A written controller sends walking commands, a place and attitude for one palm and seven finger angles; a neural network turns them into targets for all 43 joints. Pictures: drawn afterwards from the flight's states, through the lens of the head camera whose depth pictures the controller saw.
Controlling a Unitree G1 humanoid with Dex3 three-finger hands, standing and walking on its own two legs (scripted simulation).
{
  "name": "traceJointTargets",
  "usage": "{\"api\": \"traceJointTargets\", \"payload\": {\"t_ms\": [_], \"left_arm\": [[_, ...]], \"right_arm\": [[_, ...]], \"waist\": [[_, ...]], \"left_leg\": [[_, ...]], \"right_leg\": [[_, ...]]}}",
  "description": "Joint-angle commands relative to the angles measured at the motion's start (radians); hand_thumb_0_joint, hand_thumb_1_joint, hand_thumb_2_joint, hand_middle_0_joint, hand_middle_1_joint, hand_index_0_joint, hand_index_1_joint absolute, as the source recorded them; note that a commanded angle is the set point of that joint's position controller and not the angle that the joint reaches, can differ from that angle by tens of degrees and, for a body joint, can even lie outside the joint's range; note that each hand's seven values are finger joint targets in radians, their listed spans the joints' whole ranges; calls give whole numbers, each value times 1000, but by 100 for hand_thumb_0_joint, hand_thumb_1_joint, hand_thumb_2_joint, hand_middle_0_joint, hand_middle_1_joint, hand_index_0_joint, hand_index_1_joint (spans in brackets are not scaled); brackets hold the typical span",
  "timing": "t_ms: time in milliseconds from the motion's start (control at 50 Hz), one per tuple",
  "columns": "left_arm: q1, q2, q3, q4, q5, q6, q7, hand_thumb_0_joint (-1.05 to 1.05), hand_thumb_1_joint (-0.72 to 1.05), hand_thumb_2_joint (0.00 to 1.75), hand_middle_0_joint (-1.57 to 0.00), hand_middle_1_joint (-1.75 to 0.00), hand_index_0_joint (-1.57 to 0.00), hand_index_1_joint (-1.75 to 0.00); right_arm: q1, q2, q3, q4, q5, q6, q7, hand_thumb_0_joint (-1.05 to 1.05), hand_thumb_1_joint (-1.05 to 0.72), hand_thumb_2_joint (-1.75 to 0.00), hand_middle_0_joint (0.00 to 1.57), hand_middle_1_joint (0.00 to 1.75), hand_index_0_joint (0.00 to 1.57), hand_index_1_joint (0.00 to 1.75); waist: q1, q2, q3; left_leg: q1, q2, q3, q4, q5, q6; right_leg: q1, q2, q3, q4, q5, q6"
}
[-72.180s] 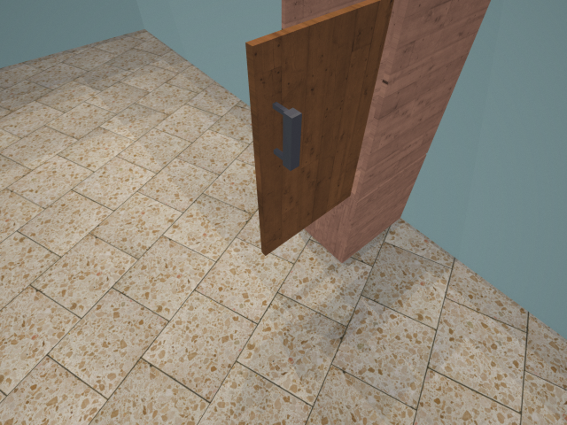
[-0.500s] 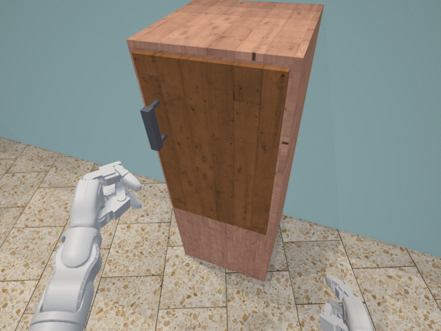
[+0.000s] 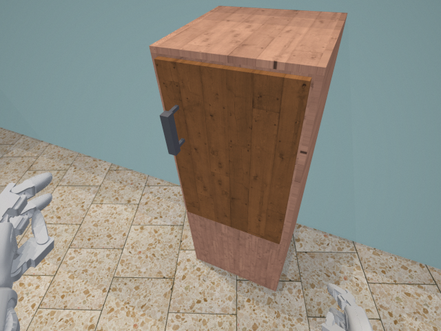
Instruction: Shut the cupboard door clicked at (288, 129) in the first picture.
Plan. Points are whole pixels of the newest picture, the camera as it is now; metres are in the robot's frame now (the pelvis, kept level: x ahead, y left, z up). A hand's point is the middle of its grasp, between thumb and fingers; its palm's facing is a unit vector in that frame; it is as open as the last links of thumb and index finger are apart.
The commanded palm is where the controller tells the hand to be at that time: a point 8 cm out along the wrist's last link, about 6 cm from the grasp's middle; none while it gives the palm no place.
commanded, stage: draw the hand back to the body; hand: left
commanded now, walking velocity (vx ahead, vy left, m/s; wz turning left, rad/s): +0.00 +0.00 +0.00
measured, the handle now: (174, 129) +0.58 +0.20 +0.06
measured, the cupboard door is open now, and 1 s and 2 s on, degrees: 0 0 0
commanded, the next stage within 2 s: step back with the hand held close in 0.34 s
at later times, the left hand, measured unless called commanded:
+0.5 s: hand (56, 235) +0.19 +0.26 +0.16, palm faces +0.45 -0.79 -0.41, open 7.4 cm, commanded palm +0.14 +0.30 +0.17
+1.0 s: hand (30, 257) +0.16 +0.28 +0.15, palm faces +0.41 -0.77 -0.49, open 7.4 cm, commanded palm +0.10 +0.32 +0.17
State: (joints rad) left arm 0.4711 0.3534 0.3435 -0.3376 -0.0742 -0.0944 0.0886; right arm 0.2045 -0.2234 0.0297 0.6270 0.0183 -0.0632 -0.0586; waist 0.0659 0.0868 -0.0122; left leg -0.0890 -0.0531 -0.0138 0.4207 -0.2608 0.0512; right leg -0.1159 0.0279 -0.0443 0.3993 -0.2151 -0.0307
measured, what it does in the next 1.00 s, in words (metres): stands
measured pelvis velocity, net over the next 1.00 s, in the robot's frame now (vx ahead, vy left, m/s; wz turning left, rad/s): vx -0.04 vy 0.02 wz -0.02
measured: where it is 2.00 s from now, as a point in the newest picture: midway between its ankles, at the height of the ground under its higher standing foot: outside the picture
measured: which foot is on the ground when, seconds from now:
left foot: down 0.00-1.00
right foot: down 0.00-1.00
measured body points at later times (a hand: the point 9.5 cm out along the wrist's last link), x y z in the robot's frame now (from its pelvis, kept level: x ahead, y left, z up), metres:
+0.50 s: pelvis +0.00 +0.00 +0.00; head -0.02 -0.03 +0.45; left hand +0.16 +0.30 +0.18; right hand +0.19 -0.22 -0.09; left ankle -0.02 +0.08 -0.74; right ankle +0.01 -0.10 -0.74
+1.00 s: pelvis -0.04 +0.02 -0.01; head -0.04 +0.01 +0.44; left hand +0.13 +0.32 +0.18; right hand +0.13 -0.23 -0.09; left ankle -0.02 +0.08 -0.74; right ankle +0.01 -0.10 -0.74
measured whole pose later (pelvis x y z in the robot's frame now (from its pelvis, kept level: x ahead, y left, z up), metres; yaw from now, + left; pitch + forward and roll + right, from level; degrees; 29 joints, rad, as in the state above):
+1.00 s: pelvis -0.04 +0.02 -0.01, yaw -1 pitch +1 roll -1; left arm 0.55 0.42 0.42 -0.45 -0.05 -0.17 0.14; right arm 0.21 -0.23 0.00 0.54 0.02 0.03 -0.08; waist 0.00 0.02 -0.03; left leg -0.34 -0.07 0.02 0.59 -0.27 0.08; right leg -0.38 0.00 -0.02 0.57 -0.21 0.00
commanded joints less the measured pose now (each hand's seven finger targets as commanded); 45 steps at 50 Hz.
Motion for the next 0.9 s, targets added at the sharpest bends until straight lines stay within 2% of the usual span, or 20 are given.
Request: {"api": "traceJointTargets", "payload": {"t_ms": [0,120,180,200,220,320,360,400,440,460,480,500,520,560,620,700,740,800,840,880], "left_arm": [[-130,154,82,-217,2,-60,19,0,90,90,-20,-30,-20,-30],[-160,179,96,-222,3,-61,32,0,90,90,-20,-30,-20,-30],[-153,190,111,-245,6,-66,35,0,90,90,-20,-30,-20,-30],[-136,209,134,-231,3,-62,35,0,90,90,-20,-30,-20,-30],[-129,190,120,-234,1,-62,32,0,90,90,-20,-30,-20,-30],[-96,185,125,-234,-3,-57,27,0,90,90,-20,-30,-20,-30],[-93,179,121,-218,-4,-54,25,0,90,90,-20,-30,-20,-30],[-95,184,126,-216,-2,-54,23,0,90,90,-20,-30,-20,-30],[-99,180,121,-215,-5,-54,24,0,90,90,-20,-30,-20,-30],[-194,284,227,-276,2,-94,36,0,90,90,-20,-30,-20,-30],[-93,221,183,-199,-2,-103,34,0,90,90,-20,-30,-20,-30],[-77,220,182,-209,1,-114,33,0,90,90,-20,-30,-20,-30],[-50,199,156,-211,3,-122,33,0,90,90,-20,-30,-20,-30],[-15,199,153,-239,2,-135,41,0,90,90,-20,-30,-20,-30],[30,225,180,-272,-2,-142,54,0,90,90,-20,-30,-20,-30],[31,269,217,-306,-1,-131,62,0,90,90,-20,-30,-20,-30],[34,252,205,-303,0,-124,61,0,90,90,-20,-30,-20,-30],[48,260,217,-293,1,-118,63,0,90,90,-20,-30,-20,-30],[57,243,202,-293,3,-119,66,0,90,90,-20,-30,-20,-30],[50,243,205,-307,11,-125,71,0,90,90,-20,-30,-20,-30]], "right_arm": [[-146,-104,-44,-159,2,-72,-13,0,-90,-90,20,30,20,30],[-140,-106,-43,-155,-1,-82,-25,0,-90,-90,20,30,20,30],[-143,-101,-40,-155,-3,-85,-24,0,-90,-90,20,30,20,30],[-144,-102,-39,-151,-4,-89,-26,0,-90,-90,20,30,20,30],[-143,-97,-37,-154,-4,-87,-24,0,-90,-90,20,30,20,30],[-140,-94,-37,-156,-4,-85,-18,0,-90,-90,20,30,20,30],[-142,-93,-39,-158,-2,-77,-17,0,-90,-90,20,30,20,30],[-142,-97,-41,-157,-1,-78,-18,0,-90,-90,20,30,20,30],[-140,-94,-40,-160,-2,-74,-19,0,-90,-90,20,30,20,30],[-121,-130,-61,-194,8,-54,-15,0,-90,-90,20,30,20,30],[-106,-121,-64,-172,1,-45,-16,0,-90,-90,20,30,20,30],[-108,-121,-70,-173,0,-36,-13,0,-90,-90,20,30,20,30],[-108,-120,-71,-169,-1,-28,-11,0,-90,-90,20,30,20,30],[-99,-126,-79,-173,2,-16,-9,0,-90,-90,20,30,20,30],[-97,-131,-82,-185,6,3,-16,0,-90,-90,20,30,20,30],[-108,-145,-87,-214,3,29,-37,0,-90,-90,20,30,20,30],[-95,-142,-89,-226,4,40,-38,0,-90,-90,20,30,20,30],[-97,-150,-93,-232,2,51,-39,0,-90,-90,20,30,20,30],[-89,-146,-89,-238,5,54,-38,0,-90,-90,20,30,20,30],[-89,-149,-88,-242,5,51,-38,0,-90,-90,20,30,20,30]], "waist": [[-21,-19,1],[-11,-48,-47],[-4,2,-61],[1,-5,-50],[0,-8,-58],[1,2,-49],[-2,-30,-37],[-3,-5,-28],[-4,-23,-30],[-41,-23,-6],[-48,-88,-31],[-49,-105,-34],[-56,-110,-63],[-62,-74,-111],[-65,-46,-152],[-55,11,-176],[-56,-27,-183],[-55,-40,-173],[-60,-65,-155],[-62,-41,-124]], "left_leg": [[-78,64,-32,-76,172,-32],[-68,57,-35,-75,148,-24],[-72,55,-38,-76,174,-33],[-79,56,-37,-70,186,-31],[-80,55,-37,-73,198,-34],[-81,59,-33,-68,243,-40],[-81,61,-29,-69,218,-36],[-81,62,-28,-69,218,-36],[-79,61,-26,-69,211,-33],[-174,86,-63,-13,106,-5],[-154,76,-71,36,89,-4],[-148,70,-70,75,99,-6],[-154,71,-69,102,97,-11],[-169,77,-76,123,114,-20],[-170,104,-92,96,251,-31],[-182,152,-120,33,502,-46],[-203,166,-126,34,546,-57],[-266,170,-131,20,377,-34],[-334,170,-147,6,237,-21],[-405,172,-160,-21,71,5]], "right_leg": [[-4,-35,25,-59,83,6],[21,-43,29,-50,55,6],[45,-41,26,-38,81,0],[43,-39,31,-46,100,0],[58,-43,27,-37,110,0],[63,-41,28,-33,153,-1],[47,-39,29,-41,129,2],[39,-37,30,-46,127,2],[40,-41,31,-45,124,4],[-15,-109,147,-83,116,-7],[-44,-154,175,-101,98,-27],[-76,-178,203,-111,122,-40],[-73,-207,205,-96,130,-54],[-63,-233,207,-54,165,-75],[-51,-208,161,38,276,-61],[-28,-117,92,157,361,-5],[-12,-108,92,184,359,-1],[-13,-112,119,173,290,1],[-5,-120,133,171,222,-1],[-13,-111,143,163,126,5]]}}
